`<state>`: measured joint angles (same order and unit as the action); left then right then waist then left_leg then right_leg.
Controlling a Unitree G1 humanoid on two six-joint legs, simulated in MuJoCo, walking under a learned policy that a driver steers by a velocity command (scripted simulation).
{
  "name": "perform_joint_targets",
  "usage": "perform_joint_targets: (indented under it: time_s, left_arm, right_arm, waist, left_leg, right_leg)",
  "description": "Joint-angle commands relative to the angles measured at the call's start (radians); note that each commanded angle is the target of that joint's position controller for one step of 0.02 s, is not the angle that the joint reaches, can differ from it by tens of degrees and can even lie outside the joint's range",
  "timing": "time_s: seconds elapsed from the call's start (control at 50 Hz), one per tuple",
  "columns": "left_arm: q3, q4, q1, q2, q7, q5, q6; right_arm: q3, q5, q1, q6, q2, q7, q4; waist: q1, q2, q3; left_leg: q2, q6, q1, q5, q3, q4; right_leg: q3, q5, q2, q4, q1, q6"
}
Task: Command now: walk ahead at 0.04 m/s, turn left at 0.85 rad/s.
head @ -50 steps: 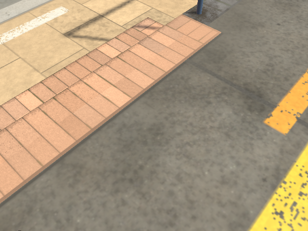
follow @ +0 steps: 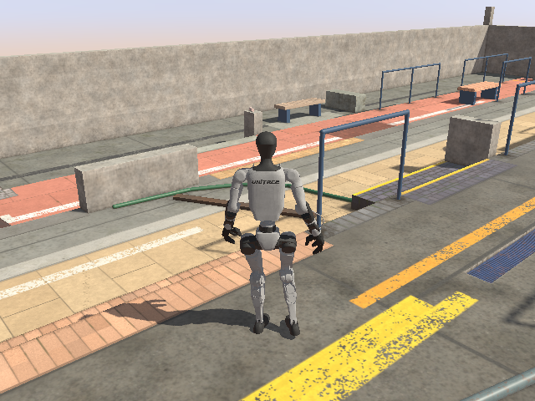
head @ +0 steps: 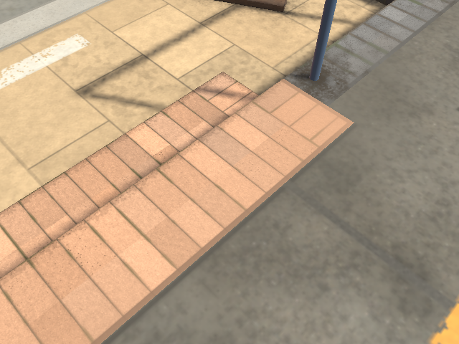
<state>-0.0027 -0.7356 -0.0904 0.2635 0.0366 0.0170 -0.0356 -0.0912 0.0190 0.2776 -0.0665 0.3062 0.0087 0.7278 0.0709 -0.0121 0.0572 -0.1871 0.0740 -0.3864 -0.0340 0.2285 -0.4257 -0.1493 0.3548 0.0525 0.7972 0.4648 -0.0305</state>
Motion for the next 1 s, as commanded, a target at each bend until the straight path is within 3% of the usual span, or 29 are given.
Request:
perform_joint_targets:
  time_s: [0.02, 0.06, 0.08, 0.1, 0.12, 0.14, 0.16, 0.18, 0.22, 0.24, 0.32, 0.44, 0.48, 0.52, 0.54, 0.56, 0.58, 0.6, 0.62, 0.64, 0.68, 0.74, 0.82, 0.92, 0.96, 0.98, 1.0]
  left_arm:
    - [-0.027, 0.057, -0.034, 0.095, 0.008, -0.015, 0.032]
    - [-0.032, 0.044, -0.106, 0.105, 0.018, -0.019, 0.046]
    - [-0.039, 0.033, -0.165, 0.125, 0.029, -0.015, 0.053]
    - [-0.059, 0.047, -0.159, 0.204, 0.043, -0.009, 0.056]
    - [-0.072, 0.093, -0.047, 0.290, 0.041, 0.009, 0.048]
    - [-0.060, 0.104, 0.016, 0.222, 0.035, 0.028, 0.043]
    - [-0.042, 0.112, 0.020, 0.148, 0.032, 0.020, 0.042]
    - [-0.033, 0.112, 0.031, 0.117, 0.028, 0.012, 0.042]
    - [-0.031, 0.130, 0.009, 0.116, 0.024, 0.012, 0.040]
    - [-0.033, 0.127, -0.027, 0.119, 0.020, 0.015, 0.040]
    - [-0.063, 0.102, -0.160, 0.166, 0.012, 0.017, 0.038]
    - [-0.088, 0.109, -0.143, 0.193, -0.017, 0.020, 0.043]
    - [-0.096, 0.109, -0.148, 0.201, -0.029, 0.012, 0.043]
    - [-0.103, 0.109, -0.148, 0.206, -0.036, -0.004, 0.040]
    - [-0.106, 0.107, -0.144, 0.203, -0.038, -0.014, 0.035]
    - [-0.104, 0.103, -0.183, 0.187, -0.041, -0.013, 0.031]
    - [-0.077, 0.185, -0.183, 0.086, -0.045, 0.002, 0.022]
    - [-0.074, 0.208, -0.061, 0.129, -0.027, 0.032, 0.006]
    - [-0.075, 0.203, -0.059, 0.131, -0.024, 0.018, 0.001]
    - [-0.078, 0.182, -0.072, 0.140, -0.023, 0.005, 0.008]
    - [-0.086, 0.151, -0.107, 0.165, -0.023, 0.020, 0.011]
    - [-0.077, 0.134, -0.121, 0.144, -0.029, 0.016, 0.002]
    - [-0.065, 0.135, -0.091, 0.131, -0.025, 0.007, 0.000]
    - [-0.050, 0.108, -0.103, 0.107, -0.022, -0.010, 0.003]
    - [-0.036, 0.086, -0.127, 0.070, -0.026, -0.016, 0.002]
    - [-0.030, 0.074, -0.144, 0.054, -0.026, -0.011, 0.006]
    - [-0.035, 0.085, -0.112, 0.095, -0.023, 0.003, 0.016]
  right_arm:
    - [-0.051, 0.004, -0.016, 0.001, 0.161, 0.001, -0.073]
    - [-0.051, -0.002, -0.060, 0.003, 0.153, 0.006, -0.085]
    - [-0.047, -0.011, -0.083, 0.008, 0.140, 0.007, -0.094]
    - [-0.034, -0.022, -0.031, 0.013, 0.087, 0.004, -0.095]
    - [-0.033, -0.030, -0.005, 0.018, 0.056, -0.003, -0.109]
    - [-0.054, 0.015, -0.036, 0.025, 0.173, -0.006, -0.088]
    - [-0.058, 0.018, -0.028, 0.023, 0.172, 0.003, -0.082]
    - [-0.052, 0.020, 0.007, 0.013, 0.150, 0.010, -0.070]
    - [-0.041, 0.007, 0.038, -0.009, 0.133, 0.031, -0.062]
    - [-0.036, -0.001, 0.005, -0.014, 0.131, 0.039, -0.076]
    - [-0.016, -0.011, -0.116, -0.024, 0.107, 0.058, -0.128]
    - [-0.002, -0.024, -0.168, -0.032, 0.077, 0.070, -0.170]
    - [-0.003, -0.028, -0.178, -0.033, 0.078, 0.066, -0.182]
    - [-0.007, -0.020, -0.162, -0.031, 0.080, 0.061, -0.186]
    - [-0.011, -0.009, -0.105, -0.022, 0.082, 0.052, -0.168]
    - [-0.030, 0.008, -0.019, -0.007, 0.149, 0.036, -0.139]
    - [-0.068, 0.001, -0.001, 0.006, 0.341, 0.022, -0.164]
    - [-0.083, -0.014, 0.081, 0.009, 0.322, 0.015, -0.161]
    - [-0.064, -0.010, 0.044, 0.009, 0.274, 0.007, -0.149]
    - [-0.048, -0.010, -0.045, 0.003, 0.226, -0.002, -0.157]
    - [-0.030, -0.018, -0.144, -0.001, 0.177, -0.011, -0.180]
    - [-0.033, -0.014, -0.098, 0.006, 0.193, 0.000, -0.159]
    - [-0.037, -0.004, -0.057, 0.008, 0.206, 0.000, -0.143]
    - [0.006, 0.011, -0.062, 0.017, 0.126, -0.007, -0.116]
    - [0.035, 0.006, -0.086, 0.021, 0.079, -0.015, -0.097]
    - [0.043, 0.000, -0.099, 0.024, 0.078, -0.022, -0.090]
    - [0.042, 0.009, -0.062, 0.029, 0.087, -0.028, -0.078]
  waist:
    - [-0.022, -0.154, -0.114]
    - [-0.060, -0.173, -0.110]
    - [-0.095, -0.161, -0.107]
    - [-0.064, -0.018, -0.139]
    - [-0.036, 0.230, -0.129]
    - [-0.032, 0.105, -0.062]
    - [-0.014, 0.078, -0.083]
    - [0.002, 0.067, -0.090]
    - [-0.010, 0.129, -0.107]
    - [-0.032, 0.136, -0.104]
    - [-0.111, 0.174, -0.092]
    - [-0.106, 0.213, -0.107]
    - [-0.106, 0.228, -0.115]
    - [-0.086, 0.216, -0.123]
    - [-0.045, 0.161, -0.137]
    - [-0.004, -0.006, -0.155]
    - [-0.050, -0.327, -0.131]
    - [0.065, -0.184, -0.192]
    - [0.021, -0.155, -0.144]
    - [-0.025, -0.128, -0.068]
    - [-0.071, -0.141, -0.064]
    - [-0.068, -0.084, -0.109]
    - [-0.044, -0.112, -0.114]
    - [-0.035, -0.130, -0.138]
    - [-0.062, -0.106, -0.131]
    - [-0.087, -0.089, -0.114]
    - [-0.065, -0.027, -0.089]
  left_leg:
    - [0.229, 0.054, 0.116, -0.388, 0.378, 0.179]
    - [0.202, 0.010, 0.048, -0.404, 0.394, 0.174]
    - [0.155, -0.041, -0.018, -0.470, 0.366, 0.157]
    - [0.074, -0.095, -0.084, -0.575, 0.256, -0.009]
    - [-0.073, -0.128, -0.211, -0.568, -0.043, -0.357]
    - [0.046, -0.142, -0.242, -0.483, -0.098, -0.549]
    - [0.072, -0.136, -0.184, -0.439, -0.111, -0.639]
    - [0.080, -0.131, -0.179, -0.397, -0.124, -0.722]
    - [0.100, -0.136, -0.213, -0.364, -0.168, -0.825]
    - [0.117, -0.143, -0.231, -0.357, -0.185, -0.800]
    - [0.169, -0.166, -0.268, -0.378, -0.227, -0.655]
    - [0.193, -0.122, -0.045, -0.401, -0.309, -0.405]
    - [0.181, -0.100, 0.015, -0.399, -0.342, -0.317]
    - [0.170, -0.072, 0.091, -0.362, -0.352, -0.187]
    - [0.159, -0.053, 0.198, -0.258, -0.339, -0.053]
    - [0.233, -0.020, 0.372, -0.149, -0.163, 0.078]
    - [0.560, 0.110, 0.479, 0.352, 0.314, 0.060]
    - [0.567, 0.230, 0.464, 0.440, 0.310, 0.043]
    - [0.510, 0.224, 0.422, 0.342, 0.227, 0.049]
    - [0.433, 0.183, 0.336, 0.229, 0.146, 0.070]
    - [0.334, 0.139, 0.257, 0.216, 0.081, 0.072]
    - [0.311, 0.137, 0.248, 0.230, 0.107, 0.051]
    - [0.315, 0.149, 0.272, 0.116, 0.188, 0.044]
    - [0.325, 0.121, 0.192, 0.290, 0.142, 0.007]
    - [0.326, 0.093, 0.145, 0.199, 0.125, 0.013]
    - [0.310, 0.059, 0.099, 0.086, 0.101, 0.001]
    - [0.269, 0.016, 0.075, -0.031, 0.075, -0.040]
  right_leg:
    - [0.028, 0.015, 0.053, -0.127, -0.074, 0.024]
    - [0.030, 0.005, 0.066, -0.304, -0.221, 0.054]
    - [0.023, -0.043, 0.033, -0.460, -0.338, 0.071]
    - [-0.152, 0.083, -0.159, -0.593, -0.425, 0.114]
    - [-0.441, 0.133, -0.431, -0.670, -0.386, 0.222]
    - [-0.352, -0.089, -0.431, -0.639, -0.276, 0.264]
    - [-0.236, -0.297, -0.373, -0.568, -0.259, 0.252]
    - [-0.114, -0.439, -0.307, -0.523, -0.274, 0.224]
    - [0.018, -0.583, -0.250, -0.471, -0.335, 0.209]
    - [0.046, -0.620, -0.248, -0.460, -0.370, 0.208]
    - [0.075, -0.669, -0.305, -0.441, -0.493, 0.226]
    - [0.213, -0.622, -0.344, -0.404, -0.397, 0.194]
    - [0.242, -0.604, -0.361, -0.366, -0.385, 0.173]
    - [0.272, -0.563, -0.382, -0.286, -0.357, 0.132]
    - [0.316, -0.486, -0.370, -0.186, -0.292, 0.085]
    - [0.367, -0.261, -0.314, 0.022, -0.118, 0.021]
    - [0.377, 0.352, -0.136, 0.263, 0.237, -0.067]
    - [0.166, 0.345, -0.115, 0.374, 0.267, -0.064]
    - [0.127, 0.257, -0.129, 0.397, 0.274, -0.056]
    - [0.115, 0.140, -0.144, 0.358, 0.251, -0.047]
    - [0.121, 0.031, -0.126, 0.319, 0.174, -0.046]
    - [0.114, 0.014, -0.088, 0.257, 0.128, -0.041]
    - [0.101, 0.005, -0.058, 0.127, 0.131, -0.028]
    - [0.149, 0.026, -0.057, -0.026, -0.103, 0.018]
    - [0.152, -0.039, -0.062, -0.212, -0.254, 0.039]
    - [0.143, -0.148, -0.050, -0.370, -0.352, 0.052]
    - [0.029, -0.210, -0.096, -0.437, -0.375, 0.069]
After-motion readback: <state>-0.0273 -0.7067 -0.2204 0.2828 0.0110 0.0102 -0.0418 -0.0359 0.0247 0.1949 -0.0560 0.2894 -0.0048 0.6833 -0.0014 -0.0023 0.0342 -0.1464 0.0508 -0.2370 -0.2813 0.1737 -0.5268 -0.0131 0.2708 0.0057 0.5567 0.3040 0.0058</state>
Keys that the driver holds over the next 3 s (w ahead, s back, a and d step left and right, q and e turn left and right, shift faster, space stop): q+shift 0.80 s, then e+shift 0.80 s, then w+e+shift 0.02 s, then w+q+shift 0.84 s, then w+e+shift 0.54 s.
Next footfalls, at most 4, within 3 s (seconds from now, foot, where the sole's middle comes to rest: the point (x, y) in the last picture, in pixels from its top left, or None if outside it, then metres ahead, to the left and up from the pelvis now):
0.10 right None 0.09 -0.13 -0.77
0.56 left None -0.03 0.07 -0.77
1.00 right None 0.14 -0.04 -0.77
1.36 left None -0.01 0.11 -0.77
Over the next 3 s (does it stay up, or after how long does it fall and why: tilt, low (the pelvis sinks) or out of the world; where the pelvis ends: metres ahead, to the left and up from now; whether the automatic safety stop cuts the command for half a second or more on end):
stays up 0.76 0.55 -0.03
